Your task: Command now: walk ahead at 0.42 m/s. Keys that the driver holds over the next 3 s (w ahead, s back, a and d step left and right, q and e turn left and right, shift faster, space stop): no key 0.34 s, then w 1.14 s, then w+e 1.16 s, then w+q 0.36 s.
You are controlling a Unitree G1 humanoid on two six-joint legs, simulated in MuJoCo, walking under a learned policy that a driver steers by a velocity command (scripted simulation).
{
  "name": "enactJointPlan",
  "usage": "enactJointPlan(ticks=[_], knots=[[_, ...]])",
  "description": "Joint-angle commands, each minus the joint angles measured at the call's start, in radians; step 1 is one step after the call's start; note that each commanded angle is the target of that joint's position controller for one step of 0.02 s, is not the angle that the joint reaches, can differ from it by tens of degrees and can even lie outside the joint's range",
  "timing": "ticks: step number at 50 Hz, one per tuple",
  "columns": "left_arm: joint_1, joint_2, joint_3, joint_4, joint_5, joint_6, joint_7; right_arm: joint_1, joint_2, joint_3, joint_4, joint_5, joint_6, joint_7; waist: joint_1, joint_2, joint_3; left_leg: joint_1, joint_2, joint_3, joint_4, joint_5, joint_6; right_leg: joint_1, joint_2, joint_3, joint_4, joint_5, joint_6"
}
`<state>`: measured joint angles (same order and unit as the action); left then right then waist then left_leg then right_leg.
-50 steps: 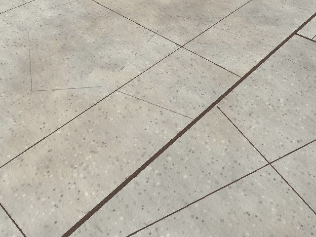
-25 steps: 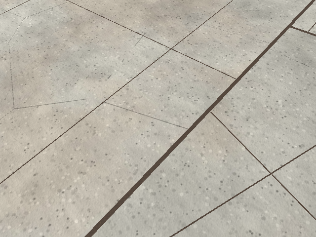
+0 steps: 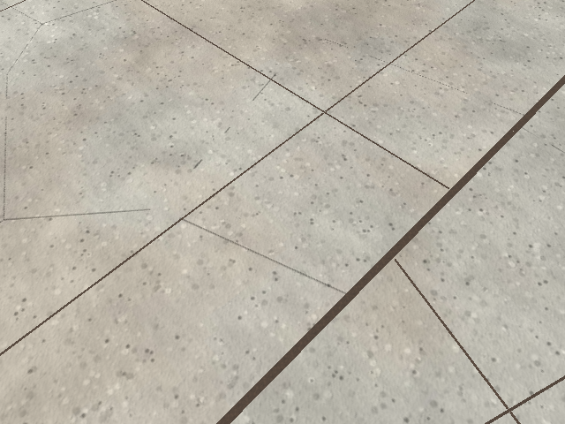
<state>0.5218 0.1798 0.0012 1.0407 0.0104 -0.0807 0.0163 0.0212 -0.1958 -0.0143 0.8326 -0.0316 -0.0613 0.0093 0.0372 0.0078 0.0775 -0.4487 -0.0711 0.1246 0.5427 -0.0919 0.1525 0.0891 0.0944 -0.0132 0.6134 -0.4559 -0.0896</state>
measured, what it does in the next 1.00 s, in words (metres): walks ahead: right foot, then left foot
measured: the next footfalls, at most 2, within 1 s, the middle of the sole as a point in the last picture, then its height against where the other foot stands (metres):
right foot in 0.50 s outside the picture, level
left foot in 1.00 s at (272, 388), level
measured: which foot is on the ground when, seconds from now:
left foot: down 0.00-0.52, up 0.54-0.98, down 1.00-1.00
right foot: up 0.00-0.48, down 0.50-1.00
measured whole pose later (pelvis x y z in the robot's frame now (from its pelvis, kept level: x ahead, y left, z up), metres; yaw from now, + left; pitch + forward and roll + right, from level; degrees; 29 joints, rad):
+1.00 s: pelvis +0.36 -0.01 +0.01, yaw +1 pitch +0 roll -1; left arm 0.52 0.16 0.02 1.13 0.03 -0.09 0.02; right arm -0.01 -0.18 -0.03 0.90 -0.02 -0.05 0.02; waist 0.06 0.00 0.06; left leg -0.47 0.01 0.10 0.55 -0.16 0.11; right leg 0.14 0.02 -0.07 0.30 -0.43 -0.02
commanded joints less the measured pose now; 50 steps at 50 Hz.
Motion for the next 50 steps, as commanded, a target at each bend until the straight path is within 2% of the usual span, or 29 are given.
enactJointPlan(ticks=[1, 2, 3, 4, 5, 6, 8, 10, 12, 14, 17, 19, 21, 22, 24, 25, 26, 27, 28, 29, 30, 32, 35, 40, 45, 47, 48, 49, 50], knots=[[0.081, 0.106, 0.029, -0.070, -0.014, -0.005, -0.002, 0.424, -0.240, -0.077, 0.096, 0.012, 0.005, -0.010, -0.125, 0.144, -0.319, 0.712, 0.473, -0.828, -0.208, 0.039, 0.272, -0.631, 0.017, 0.072, 0.855, -0.043, 0.003], [-0.001, 0.142, 0.035, -0.089, 0.001, -0.004, 0.002, 0.294, -0.182, -0.065, 0.069, 0.034, 0.002, -0.006, -0.081, 0.041, -0.161, 0.553, 0.446, -0.672, -0.258, 0.065, 0.245, -0.669, -0.060, 0.094, 0.810, 0.059, -0.002], [-0.065, 0.140, 0.037, -0.098, 0.010, -0.003, -0.001, 0.242, -0.122, -0.050, 0.065, 0.033, -0.009, 0.000, -0.069, -0.010, -0.077, 0.426, 0.404, -0.560, -0.281, 0.201, 0.220, -0.643, -0.081, 0.077, 0.770, 0.095, 0.003], [-0.077, 0.120, 0.038, -0.096, 0.015, 0.004, -0.003, 0.235, -0.085, -0.038, 0.079, 0.025, -0.020, 0.000, -0.033, -0.055, -0.044, 0.339, 0.363, -0.461, -0.292, 0.346, 0.183, -0.595, -0.107, 0.078, 0.719, 0.104, 0.011], [-0.072, 0.103, 0.037, -0.093, 0.025, 0.018, -0.007, 0.252, -0.060, -0.028, 0.098, 0.025, -0.029, -0.005, -0.011, -0.048, -0.042, 0.279, 0.330, -0.378, -0.301, 0.458, 0.155, -0.540, -0.124, 0.078, 0.663, 0.105, 0.023], [-0.058, 0.076, 0.033, -0.086, 0.027, 0.031, -0.012, 0.269, -0.051, -0.021, 0.117, 0.023, -0.036, -0.007, 0.003, -0.029, -0.048, 0.244, 0.310, -0.312, -0.307, 0.548, 0.133, -0.494, -0.126, 0.069, 0.613, 0.109, 0.033], [-0.063, 0.053, 0.031, -0.084, 0.022, 0.047, -0.016, 0.303, -0.073, -0.017, 0.145, 0.019, -0.048, -0.006, 0.019, 0.003, -0.065, 0.219, 0.281, -0.230, -0.301, 0.716, 0.116, -0.462, -0.115, 0.044, 0.536, 0.134, 0.049], [-0.101, 0.053, 0.029, -0.089, 0.016, 0.058, -0.014, 0.309, -0.098, -0.014, 0.157, 0.013, -0.046, -0.007, 0.027, 0.032, -0.075, 0.217, 0.251, -0.169, -0.295, 0.764, 0.093, -0.471, -0.116, 0.019, 0.434, 0.184, 0.058], [-0.169, 0.051, 0.024, -0.099, 0.012, 0.063, -0.010, 0.319, -0.097, -0.006, 0.167, 0.014, -0.036, -0.009, 0.014, 0.059, -0.077, 0.226, 0.219, -0.126, -0.282, 0.755, 0.055, -0.469, -0.118, -0.008, 0.304, 0.237, 0.064], [-0.230, 0.050, 0.019, -0.104, 0.007, 0.069, -0.005, 0.355, -0.097, -0.001, 0.183, 0.015, -0.025, -0.013, -0.014, 0.082, -0.088, 0.251, 0.215, -0.118, -0.271, 0.709, 0.030, -0.455, -0.114, -0.025, 0.218, 0.281, 0.066], [-0.280, 0.058, 0.016, -0.099, 0.003, 0.074, 0.006, 0.393, -0.094, 0.005, 0.203, 0.010, -0.010, -0.020, -0.042, 0.090, -0.087, 0.279, 0.237, -0.145, -0.252, 0.583, 0.036, -0.430, -0.112, -0.029, 0.135, 0.276, 0.067], [-0.324, 0.075, 0.017, -0.109, 0.011, 0.073, 0.006, 0.423, -0.121, -0.007, 0.215, 0.006, 0.004, -0.021, -0.067, 0.101, -0.063, 0.291, 0.275, -0.219, -0.285, 0.224, 0.075, -0.451, -0.118, -0.040, 0.109, 0.183, 0.055], [-0.381, 0.086, 0.021, -0.127, 0.018, 0.067, -0.002, 0.444, -0.125, -0.017, 0.222, 0.003, 0.013, -0.022, -0.088, 0.086, 0.006, 0.287, 0.313, -0.323, -0.340, -0.202, 0.106, -0.486, -0.126, -0.041, 0.049, 0.094, 0.038], [-0.388, 0.081, 0.021, -0.130, 0.019, 0.060, -0.005, 0.446, -0.126, -0.021, 0.225, 0.005, 0.015, -0.023, -0.085, 0.074, 0.039, 0.285, 0.326, -0.359, -0.347, -0.295, 0.112, -0.485, -0.124, -0.044, 0.000, 0.074, 0.029], [-0.299, 0.055, 0.021, -0.097, 0.018, 0.037, -0.006, 0.433, -0.125, -0.028, 0.226, 0.016, 0.010, -0.023, -0.035, 0.031, 0.051, 0.248, 0.307, -0.359, -0.282, -0.294, 0.093, -0.353, -0.103, -0.061, -0.170, 0.115, 0.008], [-0.197, 0.064, 0.027, -0.057, 0.018, 0.022, -0.002, 0.422, -0.104, -0.025, 0.220, 0.016, 0.002, -0.023, -0.004, -0.006, 0.018, 0.181, 0.271, -0.322, -0.198, -0.246, 0.070, -0.206, -0.123, -0.013, -0.211, 0.119, -0.008], [-0.094, 0.126, 0.044, -0.024, 0.015, 0.010, 0.003, 0.392, -0.040, -0.008, 0.191, 0.028, -0.010, -0.013, 0.026, -0.142, -0.019, 0.001, 0.173, -0.213, -0.036, -0.268, 0.021, -0.034, -0.245, 0.186, -0.286, 0.004, -0.063], [0.014, 0.188, 0.068, 0.010, 0.004, 0.010, -0.002, 0.331, -0.028, -0.006, 0.155, 0.027, -0.016, -0.008, 0.064, -0.291, -0.005, -0.194, 0.025, -0.031, 0.209, -0.393, -0.031, 0.059, -0.422, 0.477, -0.435, -0.074, -0.165], [0.032, 0.147, 0.061, 0.020, 0.012, 0.012, -0.008, 0.256, -0.114, -0.030, 0.134, 0.004, -0.011, -0.009, 0.074, -0.192, 0.047, -0.301, 0.049, -0.064, 0.388, -0.473, -0.037, 0.050, -0.491, 0.529, -0.451, 0.029, -0.205], [-0.019, 0.116, 0.053, 0.006, 0.014, 0.011, -0.012, 0.260, -0.100, -0.033, 0.144, -0.002, -0.008, -0.003, 0.030, -0.087, 0.047, -0.286, 0.084, -0.119, 0.456, -0.408, -0.039, 0.001, -0.458, 0.457, -0.441, 0.091, -0.193], [-0.072, 0.104, 0.051, -0.010, 0.011, 0.008, -0.013, 0.271, -0.074, -0.030, 0.156, 0.003, -0.007, 0.005, -0.004, -0.053, 0.038, -0.251, 0.108, -0.137, 0.468, -0.331, -0.045, -0.044, -0.419, 0.388, -0.459, 0.111, -0.162], [-0.111, 0.086, 0.044, -0.014, 0.004, -0.006, -0.008, 0.261, -0.061, -0.033, 0.158, 0.003, -0.002, 0.016, -0.038, -0.064, 0.029, -0.211, 0.130, -0.129, 0.455, -0.216, -0.071, -0.079, -0.353, 0.271, -0.492, 0.229, -0.116], [-0.049, 0.082, 0.040, 0.019, 0.000, -0.020, -0.004, 0.211, -0.056, -0.039, 0.146, 0.000, 0.012, 0.022, -0.041, -0.068, 0.017, -0.224, 0.129, -0.093, 0.450, -0.124, -0.104, -0.071, -0.313, 0.166, -0.487, 0.445, -0.102], [0.013, 0.085, 0.031, 0.044, 0.008, -0.023, -0.003, 0.026, -0.033, -0.029, 0.077, 0.008, 0.022, 0.023, -0.009, -0.093, 0.052, -0.231, 0.128, -0.048, 0.273, -0.027, -0.130, -0.100, -0.281, 0.084, -0.484, 0.586, -0.100], [0.050, 0.112, 0.036, 0.063, 0.014, -0.023, 0.001, -0.075, -0.047, -0.025, 0.029, 0.013, 0.020, 0.021, 0.010, -0.114, 0.071, -0.156, 0.109, -0.026, 0.102, -0.017, -0.092, -0.055, -0.314, 0.062, -0.456, 0.656, -0.106], [0.030, 0.123, 0.040, 0.066, 0.017, -0.022, 0.005, -0.055, -0.063, -0.031, 0.024, 0.012, 0.013, 0.017, -0.014, -0.111, 0.064, -0.095, 0.096, -0.022, 0.061, -0.065, -0.059, -0.029, -0.334, 0.051, -0.406, 0.752, -0.096], [0.009, 0.132, 0.043, 0.064, 0.017, -0.021, 0.006, -0.004, -0.072, -0.038, 0.036, 0.012, 0.008, 0.012, -0.043, -0.110, 0.039, -0.011, 0.073, -0.013, 0.038, -0.091, -0.041, -0.030, -0.332, 0.034, -0.339, 0.879, -0.084], [-0.007, 0.141, 0.046, 0.064, 0.015, -0.019, 0.006, 0.105, -0.085, -0.049, 0.070, 0.012, 0.000, 0.006, -0.091, -0.098, -0.016, 0.121, 0.041, -0.002, -0.001, -0.091, -0.023, -0.038, -0.318, 0.014, -0.212, 0.991, -0.071], [-0.020, 0.139, 0.045, 0.061, 0.012, -0.015, 0.003, 0.276, -0.109, -0.065, 0.132, 0.007, -0.010, -0.003, -0.157, -0.059, -0.105, 0.330, 0.023, 0.004, -0.051, -0.069, -0.001, -0.103, -0.273, -0.024, -0.015, 0.982, -0.051]])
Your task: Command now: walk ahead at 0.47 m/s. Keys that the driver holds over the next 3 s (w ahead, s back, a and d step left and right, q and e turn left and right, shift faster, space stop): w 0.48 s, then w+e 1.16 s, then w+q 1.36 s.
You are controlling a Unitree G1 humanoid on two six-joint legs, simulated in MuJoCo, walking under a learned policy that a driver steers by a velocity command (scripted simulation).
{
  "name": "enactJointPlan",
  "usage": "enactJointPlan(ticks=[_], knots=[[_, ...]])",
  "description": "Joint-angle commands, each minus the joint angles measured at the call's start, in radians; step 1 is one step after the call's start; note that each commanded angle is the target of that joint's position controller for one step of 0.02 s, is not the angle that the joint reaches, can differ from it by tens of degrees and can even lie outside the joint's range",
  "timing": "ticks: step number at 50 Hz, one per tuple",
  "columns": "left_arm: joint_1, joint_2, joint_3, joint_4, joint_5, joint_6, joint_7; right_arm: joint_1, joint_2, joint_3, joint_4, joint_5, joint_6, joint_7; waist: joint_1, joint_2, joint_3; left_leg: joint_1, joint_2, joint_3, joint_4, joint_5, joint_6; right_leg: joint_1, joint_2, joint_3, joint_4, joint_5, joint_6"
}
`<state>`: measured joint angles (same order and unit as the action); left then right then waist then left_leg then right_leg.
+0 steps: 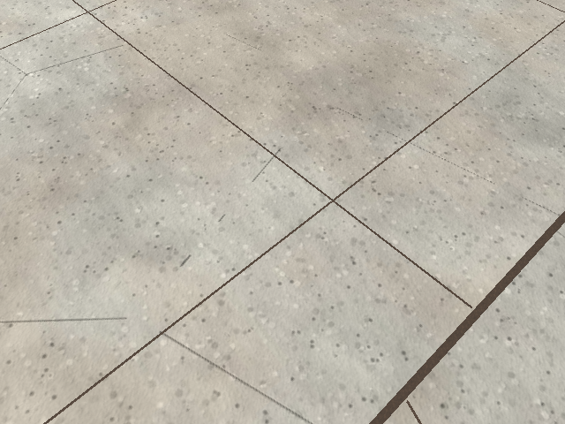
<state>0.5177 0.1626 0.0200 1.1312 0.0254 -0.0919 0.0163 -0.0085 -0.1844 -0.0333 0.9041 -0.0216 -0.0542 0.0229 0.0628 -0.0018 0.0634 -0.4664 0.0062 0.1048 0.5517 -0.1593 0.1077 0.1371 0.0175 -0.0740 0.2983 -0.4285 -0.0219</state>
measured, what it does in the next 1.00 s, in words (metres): walks ahead: right foot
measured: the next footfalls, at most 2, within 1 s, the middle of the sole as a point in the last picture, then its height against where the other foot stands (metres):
right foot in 0.60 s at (335, 416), level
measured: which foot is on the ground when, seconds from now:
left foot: down 0.00-0.62, up 0.64-1.00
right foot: down 0.00-0.02, up 0.04-0.58, down 0.60-1.00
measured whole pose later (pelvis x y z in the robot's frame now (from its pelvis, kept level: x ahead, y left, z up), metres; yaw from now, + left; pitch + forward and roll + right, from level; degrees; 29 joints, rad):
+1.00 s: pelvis +0.51 -0.02 +0.02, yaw -13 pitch +1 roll +0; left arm 0.44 0.20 0.06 1.00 0.01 -0.07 0.00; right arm 0.02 -0.22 -0.04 0.82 -0.03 -0.04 0.02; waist 0.09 0.03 0.04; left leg -0.65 0.09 -0.04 0.75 -0.05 -0.04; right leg -0.05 0.14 0.11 0.26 -0.22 -0.12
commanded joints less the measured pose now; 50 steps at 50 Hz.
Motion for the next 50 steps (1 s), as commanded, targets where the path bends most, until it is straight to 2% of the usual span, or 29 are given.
enactJointPlan(ticks=[1, 2, 3, 4, 5, 7, 8, 10, 13, 15, 18, 24, 26, 28, 29, 30, 31, 32, 33, 34, 35, 36, 37, 40, 42, 44, 47, 50], knots=[[-0.014, 0.127, 0.016, -0.057, -0.008, -0.004, -0.001, 0.483, -0.198, -0.070, 0.097, -0.028, -0.026, -0.027, -0.237, 0.038, -0.208, 0.600, 0.143, -0.199, -0.089, -0.138, 0.091, -0.353, -0.150, 0.006, 0.593, 0.655, -0.098], [0.093, 0.025, 0.002, -0.074, -0.041, -0.001, -0.013, 0.535, -0.286, -0.089, 0.101, -0.033, -0.022, -0.023, -0.186, 0.273, -0.324, 0.800, 0.420, -0.719, -0.254, -0.287, 0.225, -0.674, 0.044, -0.017, 0.965, -0.057, -0.058], [0.004, 0.120, 0.028, -0.076, -0.016, 0.002, -0.013, 0.438, -0.247, -0.082, 0.089, 0.004, -0.011, -0.015, -0.165, 0.116, -0.250, 0.695, 0.378, -0.760, -0.330, -0.362, 0.198, -0.755, 0.001, 0.128, 1.041, -0.040, -0.080], [-0.082, 0.124, 0.034, -0.108, -0.014, -0.001, -0.018, 0.322, -0.190, -0.065, 0.066, 0.011, -0.013, -0.013, -0.120, 0.076, -0.110, 0.551, 0.351, -0.600, -0.341, -0.338, 0.167, -0.782, -0.048, 0.121, 1.022, 0.066, -0.088], [-0.122, 0.109, 0.032, -0.115, -0.012, -0.005, -0.021, 0.269, -0.131, -0.049, 0.059, 0.009, -0.022, -0.009, -0.095, 0.027, -0.049, 0.432, 0.308, -0.495, -0.373, -0.205, 0.142, -0.744, -0.081, 0.116, 0.967, 0.136, -0.087], [-0.104, 0.071, 0.031, -0.108, 0.009, 0.017, -0.028, 0.262, -0.064, -0.027, 0.080, 0.010, -0.037, -0.016, -0.038, 0.047, -0.021, 0.308, 0.228, -0.339, -0.401, -0.043, 0.093, -0.646, -0.116, 0.110, 0.882, 0.172, -0.071], [-0.097, 0.060, 0.032, -0.106, 0.012, 0.028, -0.032, 0.293, -0.058, -0.023, 0.094, 0.009, -0.044, -0.020, -0.030, 0.054, -0.025, 0.294, 0.217, -0.305, -0.405, 0.019, 0.090, -0.623, -0.114, 0.103, 0.863, 0.177, -0.063], [-0.135, 0.060, 0.035, -0.122, 0.013, 0.044, -0.038, 0.349, -0.078, -0.023, 0.115, 0.011, -0.055, -0.025, -0.022, 0.051, -0.010, 0.291, 0.200, -0.255, -0.420, 0.093, 0.094, -0.654, -0.119, 0.084, 0.823, 0.200, -0.048], [-0.274, 0.076, 0.037, -0.171, 0.011, 0.057, -0.044, 0.413, -0.096, -0.022, 0.130, 0.011, -0.055, -0.026, -0.043, 0.050, 0.031, 0.322, 0.189, -0.224, -0.458, 0.091, 0.093, -0.771, -0.137, 0.063, 0.730, 0.295, -0.024], [-0.361, 0.082, 0.036, -0.201, 0.005, 0.058, -0.046, 0.458, -0.091, -0.016, 0.138, 0.011, -0.053, -0.027, -0.064, 0.046, 0.047, 0.361, 0.185, -0.210, -0.465, 0.141, 0.088, -0.826, -0.139, 0.052, 0.647, 0.352, -0.010], [-0.465, 0.071, 0.028, -0.235, -0.002, 0.054, -0.047, 0.509, -0.087, -0.010, 0.148, 0.010, -0.054, -0.030, -0.089, 0.050, 0.053, 0.408, 0.172, -0.173, -0.455, 0.238, 0.074, -0.824, -0.118, 0.027, 0.503, 0.416, -0.002], [-0.608, 0.071, 0.020, -0.290, -0.006, 0.042, -0.046, 0.598, -0.091, -0.008, 0.182, -0.002, -0.050, -0.042, -0.127, 0.065, 0.069, 0.578, 0.204, -0.145, -0.388, 0.431, 0.090, -0.821, -0.071, -0.012, 0.331, 0.390, -0.038], [-0.593, 0.076, 0.021, -0.295, -0.007, 0.034, -0.044, 0.576, -0.104, -0.014, 0.184, -0.008, -0.049, -0.048, -0.106, 0.071, 0.061, 0.621, 0.220, -0.107, -0.342, 0.545, 0.083, -0.772, -0.049, -0.027, 0.285, 0.327, -0.072], [-0.490, 0.091, 0.033, -0.267, -0.006, 0.027, -0.036, 0.545, -0.120, -0.019, 0.185, -0.010, -0.049, -0.053, -0.053, 0.085, 0.003, 0.618, 0.220, -0.056, -0.200, 0.827, 0.058, -0.599, 0.015, -0.060, 0.257, 0.255, -0.118], [-0.362, 0.106, 0.045, -0.226, -0.005, 0.021, -0.030, 0.532, -0.131, -0.022, 0.185, -0.010, -0.045, -0.053, -0.002, 0.080, -0.061, 0.606, 0.209, -0.030, -0.049, 0.900, 0.044, -0.464, 0.053, -0.072, 0.219, 0.254, -0.144], [-0.199, 0.134, 0.062, -0.172, 0.006, 0.014, -0.023, 0.513, -0.134, -0.022, 0.175, -0.003, -0.042, -0.054, 0.067, 0.063, -0.140, 0.496, 0.185, 0.001, 0.152, 0.805, 0.022, -0.248, 0.037, -0.033, 0.176, 0.289, -0.178], [-0.034, 0.226, 0.090, -0.142, 0.028, 0.012, -0.014, 0.515, -0.096, -0.011, 0.135, 0.018, -0.045, -0.046, 0.109, -0.047, -0.255, 0.221, 0.123, 0.046, 0.482, 0.457, -0.012, 0.033, -0.188, 0.271, 0.164, 0.209, -0.265], [-0.027, 0.272, 0.104, -0.139, 0.008, 0.030, -0.021, 0.562, -0.076, -0.018, 0.116, 0.033, -0.054, -0.029, 0.057, -0.231, -0.339, -0.087, -0.094, -0.004, 0.830, -0.329, -0.047, 0.191, -0.402, 0.794, 0.001, 0.210, -0.409], [-0.142, 0.255, 0.099, -0.155, -0.016, 0.037, -0.030, 0.470, -0.120, -0.028, 0.087, 0.010, -0.055, -0.028, 0.017, -0.091, -0.237, -0.208, -0.019, -0.139, 0.868, -0.273, -0.028, 0.117, -0.358, 0.735, -0.028, 0.175, -0.385], [-0.220, 0.204, 0.086, -0.172, -0.019, 0.037, -0.030, 0.373, -0.118, -0.027, 0.053, 0.009, -0.066, -0.023, 0.002, -0.038, -0.124, -0.232, 0.026, -0.143, 0.824, -0.185, -0.029, -0.017, -0.333, 0.601, -0.047, 0.211, -0.355], [-0.255, 0.153, 0.073, -0.173, -0.015, 0.032, -0.030, 0.346, -0.107, -0.028, 0.043, 0.008, -0.070, -0.023, -0.036, 0.027, -0.053, -0.188, 0.059, -0.144, 0.735, -0.136, -0.034, -0.145, -0.288, 0.515, -0.077, 0.311, -0.312], [-0.261, 0.128, 0.064, -0.167, -0.017, 0.025, -0.024, 0.330, -0.103, -0.030, 0.027, -0.006, -0.060, -0.024, -0.068, 0.028, -0.031, -0.137, 0.080, -0.151, 0.669, -0.125, -0.048, -0.226, -0.243, 0.455, -0.087, 0.391, -0.283], [-0.262, 0.119, 0.059, -0.164, -0.018, 0.019, -0.019, 0.345, -0.086, -0.027, 0.026, -0.018, -0.042, -0.022, -0.092, 0.017, -0.037, -0.087, 0.087, -0.149, 0.628, -0.125, -0.063, -0.277, -0.207, 0.404, -0.093, 0.438, -0.265], [-0.202, 0.167, 0.066, -0.159, -0.023, 0.004, -0.014, 0.308, -0.076, -0.026, -0.009, -0.026, -0.005, -0.016, -0.101, -0.011, -0.037, -0.079, 0.083, -0.123, 0.521, -0.108, -0.106, -0.333, -0.169, 0.352, -0.112, 0.493, -0.268], [-0.165, 0.184, 0.069, -0.162, -0.024, 0.008, -0.013, 0.206, -0.087, -0.026, -0.053, -0.023, 0.004, -0.015, -0.079, -0.026, -0.008, -0.129, 0.089, -0.110, 0.425, -0.033, -0.133, -0.348, -0.151, 0.350, -0.139, 0.451, -0.259], [-0.118, 0.178, 0.068, -0.164, -0.023, 0.012, -0.016, 0.103, -0.096, -0.026, -0.094, -0.017, 0.008, -0.013, -0.044, -0.038, 0.007, -0.174, 0.087, -0.106, 0.325, 0.049, -0.149, -0.320, -0.141, 0.362, -0.145, 0.448, -0.238], [-0.058, 0.184, 0.070, -0.168, -0.022, 0.016, -0.017, 0.005, -0.099, -0.022, -0.135, -0.012, 0.009, -0.008, -0.002, -0.052, -0.006, -0.205, 0.070, -0.113, 0.226, 0.133, -0.153, -0.238, -0.134, 0.374, -0.116, 0.493, -0.213], [-0.012, 0.191, 0.072, -0.175, -0.015, 0.021, -0.011, -0.085, -0.104, -0.015, -0.180, -0.008, 0.005, -0.004, 0.030, -0.063, -0.007, -0.228, 0.046, -0.116, 0.153, 0.133, -0.151, -0.156, -0.139, 0.398, -0.072, 0.557, -0.213]])
Over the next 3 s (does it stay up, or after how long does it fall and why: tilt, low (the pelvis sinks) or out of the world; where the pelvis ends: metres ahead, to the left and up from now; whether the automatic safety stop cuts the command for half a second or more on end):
stays up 1.46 -0.44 0.02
